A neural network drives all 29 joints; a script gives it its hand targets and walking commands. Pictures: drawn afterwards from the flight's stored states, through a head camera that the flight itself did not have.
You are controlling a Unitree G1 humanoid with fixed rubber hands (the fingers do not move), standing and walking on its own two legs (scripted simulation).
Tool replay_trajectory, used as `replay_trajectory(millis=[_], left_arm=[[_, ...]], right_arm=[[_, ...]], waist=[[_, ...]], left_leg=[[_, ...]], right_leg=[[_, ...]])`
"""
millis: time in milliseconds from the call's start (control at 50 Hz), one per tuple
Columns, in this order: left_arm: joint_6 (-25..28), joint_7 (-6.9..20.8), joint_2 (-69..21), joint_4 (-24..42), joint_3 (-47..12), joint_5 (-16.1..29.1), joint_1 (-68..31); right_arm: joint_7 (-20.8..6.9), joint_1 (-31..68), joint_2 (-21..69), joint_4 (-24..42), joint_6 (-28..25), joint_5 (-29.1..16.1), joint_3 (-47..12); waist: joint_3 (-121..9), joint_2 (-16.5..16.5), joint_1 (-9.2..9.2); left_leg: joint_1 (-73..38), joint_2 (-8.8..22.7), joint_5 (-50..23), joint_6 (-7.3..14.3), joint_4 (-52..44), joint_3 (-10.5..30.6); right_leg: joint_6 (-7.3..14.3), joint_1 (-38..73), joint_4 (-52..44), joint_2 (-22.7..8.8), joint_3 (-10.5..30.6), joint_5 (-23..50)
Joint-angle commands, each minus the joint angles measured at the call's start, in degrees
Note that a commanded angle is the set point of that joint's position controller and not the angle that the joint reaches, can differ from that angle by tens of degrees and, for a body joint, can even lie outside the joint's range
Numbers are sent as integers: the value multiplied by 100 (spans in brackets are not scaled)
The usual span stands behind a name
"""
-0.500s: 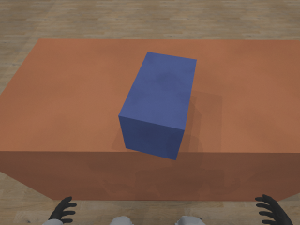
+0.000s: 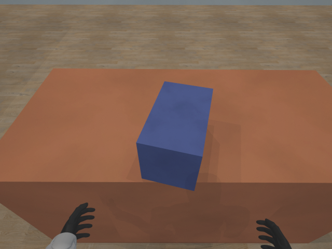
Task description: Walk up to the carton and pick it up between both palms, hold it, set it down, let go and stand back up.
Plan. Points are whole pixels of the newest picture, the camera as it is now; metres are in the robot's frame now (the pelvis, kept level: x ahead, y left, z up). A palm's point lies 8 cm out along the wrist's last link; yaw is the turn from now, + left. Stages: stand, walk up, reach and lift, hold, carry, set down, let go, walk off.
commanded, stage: reach and lift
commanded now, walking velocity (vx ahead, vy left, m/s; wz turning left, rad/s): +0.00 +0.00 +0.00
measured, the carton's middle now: (178, 132) +0.45 -0.02 +0.01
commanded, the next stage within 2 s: none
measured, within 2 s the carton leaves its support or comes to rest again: neither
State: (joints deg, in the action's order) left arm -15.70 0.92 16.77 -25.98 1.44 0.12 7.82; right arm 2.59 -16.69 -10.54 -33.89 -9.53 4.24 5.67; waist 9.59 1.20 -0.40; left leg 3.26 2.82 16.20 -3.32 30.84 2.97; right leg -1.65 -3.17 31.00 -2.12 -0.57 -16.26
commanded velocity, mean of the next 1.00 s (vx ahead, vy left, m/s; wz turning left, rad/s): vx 0.00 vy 0.00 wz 0.00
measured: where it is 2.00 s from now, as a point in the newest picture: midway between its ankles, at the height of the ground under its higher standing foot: outside the picture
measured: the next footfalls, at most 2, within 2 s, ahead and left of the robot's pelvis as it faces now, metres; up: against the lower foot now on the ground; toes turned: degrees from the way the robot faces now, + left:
none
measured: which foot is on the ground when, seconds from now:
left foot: down 0.00-1.00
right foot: down 0.00-1.00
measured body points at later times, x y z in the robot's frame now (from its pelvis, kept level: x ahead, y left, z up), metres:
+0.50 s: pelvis +0.00 +0.00 +0.00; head -0.02 +0.01 +0.45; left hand +0.20 +0.25 -0.02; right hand +0.14 -0.20 -0.02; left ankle +0.02 +0.16 -0.73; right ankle +0.02 -0.14 -0.73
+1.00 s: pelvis +0.01 +0.01 +0.00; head +0.00 +0.02 +0.45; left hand +0.22 +0.22 +0.01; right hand +0.17 -0.17 +0.01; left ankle +0.02 +0.16 -0.73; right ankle +0.02 -0.14 -0.73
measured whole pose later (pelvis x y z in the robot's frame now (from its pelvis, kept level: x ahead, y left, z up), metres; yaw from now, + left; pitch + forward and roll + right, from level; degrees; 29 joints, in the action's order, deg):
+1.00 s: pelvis +0.01 +0.01 +0.00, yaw +0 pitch -10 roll -1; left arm -0.7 4.6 20.5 -4.1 -3.7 15.2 16.1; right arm 16.1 -28.1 1.8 3.3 0.9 1.7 -5.1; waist 9.5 1.3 -0.4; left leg 4.0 2.8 16.9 -3.2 30.7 2.6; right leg -2.1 -3.2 29.0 -2.1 -0.2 -15.8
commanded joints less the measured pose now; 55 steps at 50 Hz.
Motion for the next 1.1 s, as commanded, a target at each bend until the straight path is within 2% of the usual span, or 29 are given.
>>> replay_trajectory(millis=[0,40,80,100,140,160,220,240,280,320,340,380,420,440,500,520,640,680,720,740,760,800,860,900,920,960,1000,1080], left_arm=[[320,37,983,1857,235,358,-177],[305,58,994,1847,283,344,-90],[345,82,1077,2133,337,437,-94],[354,108,1107,2139,354,458,34],[379,144,1146,2254,389,538,175],[424,150,1136,2371,363,555,105],[568,201,1219,2676,351,710,245],[584,237,1177,2741,338,750,210],[683,257,1249,2794,399,780,361],[780,295,1298,2950,388,837,435],[812,302,1269,3039,289,897,466],[892,319,1242,3049,263,985,488],[1000,369,1346,3180,273,1113,423],[1073,376,1330,3220,230,1117,509],[1211,408,1322,3242,219,1245,547],[1282,406,1287,3463,170,1294,507],[1556,451,1162,3631,112,1399,857],[1632,453,1133,3672,47,1467,735],[1768,468,1147,3742,29,1501,682],[1814,461,1170,3869,20,1542,695],[1826,438,1085,3782,-41,1572,718],[1845,409,1024,3802,-76,1575,657],[1869,356,1115,3914,-175,1696,158],[1815,332,1051,3704,-158,1615,283],[1829,319,1064,3832,-188,1715,51],[1808,272,1114,3959,-226,1752,-201],[1807,274,1173,3871,-190,1773,-253],[1767,261,1245,3936,-216,1766,-732]], right_arm=[[240,-107,-308,2179,18,-287,131],[304,-257,-168,2413,174,-348,33],[384,-305,-115,2835,316,-398,-46],[409,-405,-14,2931,389,-437,-123],[479,-567,12,3305,512,-446,-153],[514,-611,87,3339,553,-469,-215],[605,-794,322,3724,666,-638,-360],[639,-808,338,3856,710,-616,-355],[703,-1006,475,4011,741,-679,-468],[780,-1203,594,4180,758,-686,-535],[801,-1277,594,4170,795,-734,-524],[836,-1240,690,4431,818,-764,-574],[919,-1239,768,4716,813,-750,-644],[952,-1431,823,4790,809,-784,-665],[1060,-1477,973,5045,828,-801,-747],[1086,-1387,1027,5215,809,-856,-811],[1296,-1663,1236,5396,774,-883,-1001],[1333,-1449,1261,5507,715,-871,-1001],[1391,-1406,1418,5453,692,-863,-1041],[1420,-1370,1426,5475,681,-872,-1079],[1411,-1345,1396,5441,672,-846,-1040],[1423,-1090,1385,5467,643,-828,-1070],[1453,-620,1298,5483,665,-828,-976],[1432,-600,1329,5379,705,-783,-1007],[1427,-338,1272,5528,701,-879,-1022],[1435,-170,1209,5543,756,-854,-929],[1436,-242,1271,5304,831,-913,-1021],[1464,67,1189,5105,948,-908,-945]], waist=[[-729,7,215],[-536,-121,172],[-501,-130,139],[-472,-149,84],[-507,-95,97],[-465,-214,110],[-465,-288,4],[-439,-235,83],[-428,-325,-69],[-392,-296,-98],[-319,-315,-23],[-339,-338,-73],[-393,-205,-131],[-392,-288,-148],[-332,-269,-164],[-421,-322,-245],[-358,-357,-253],[-444,-401,-258],[-428,-368,-306],[-517,-471,-348],[-491,-493,-295],[-472,-509,-313],[-631,-546,-230],[-560,-529,-250],[-723,-520,-265],[-859,-552,-157],[-818,-601,-169],[-859,-650,-70]], left_leg=[[108,-470,1,199,-1202,-992],[210,-463,126,233,-1216,-992],[282,-414,284,262,-1263,-984],[269,-412,247,262,-1271,-1001],[313,-395,239,294,-1275,-1008],[374,-363,259,308,-1299,-969],[434,-361,244,324,-1276,-935],[429,-333,371,337,-1293,-912],[371,-351,215,335,-1260,-918],[320,-357,199,340,-1228,-866],[293,-320,274,343,-1257,-845],[339,-330,270,331,-1269,-855],[325,-348,278,375,-1194,-871],[313,-329,289,374,-1231,-834],[377,-304,328,405,-1195,-802],[424,-294,292,400,-1159,-757],[406,-241,113,347,-1162,-688],[427,-239,15,328,-1141,-694],[482,-230,56,340,-1138,-646],[493,-223,34,318,-1136,-643],[523,-208,88,299,-1177,-640],[586,-209,47,281,-1191,-623],[677,-210,101,314,-1169,-556],[727,-210,124,303,-1169,-565],[808,-217,126,324,-1129,-551],[841,-206,31,315,-1126,-501],[876,-220,23,292,-1102,-528],[928,-220,-72,270,-1103,-504]], right_leg=[[-51,-70,-1368,294,-51,657],[-35,-88,-1404,281,2,478],[-47,-121,-1401,269,15,376],[-45,-133,-1413,263,29,358],[-59,-118,-1456,244,62,383],[-46,-93,-1405,239,80,416],[-57,-130,-1413,211,132,394],[-41,-184,-1430,228,125,234],[-52,-173,-1469,193,155,393],[-56,-232,-1515,181,168,374],[-52,-317,-1509,189,117,319],[-8,-328,-1535,193,130,264],[-46,-362,-1576,148,166,236],[-48,-348,-1572,157,172,254],[-46,-363,-1619,141,192,214],[-15,-324,-1557,145,199,235],[-2,-183,-1607,169,196,345],[17,-211,-1603,180,201,356],[-14,-164,-1600,154,216,359],[1,-141,-1581,148,242,348],[33,-118,-1608,166,245,237],[56,-100,-1592,166,228,224],[94,-93,-1519,128,223,243],[75,-45,-1555,125,208,164],[86,25,-1499,109,235,239],[96,21,-1460,102,202,388],[89,95,-1390,100,224,439],[83,138,-1355,81,213,632]])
